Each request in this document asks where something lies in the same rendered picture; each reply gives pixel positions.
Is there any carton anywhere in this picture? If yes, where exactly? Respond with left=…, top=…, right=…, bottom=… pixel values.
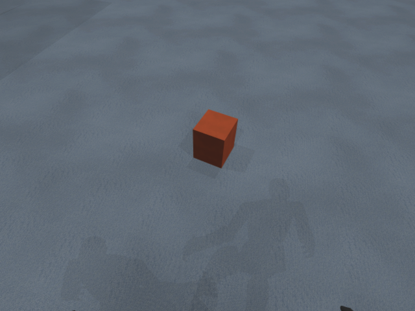
left=193, top=109, right=238, bottom=168

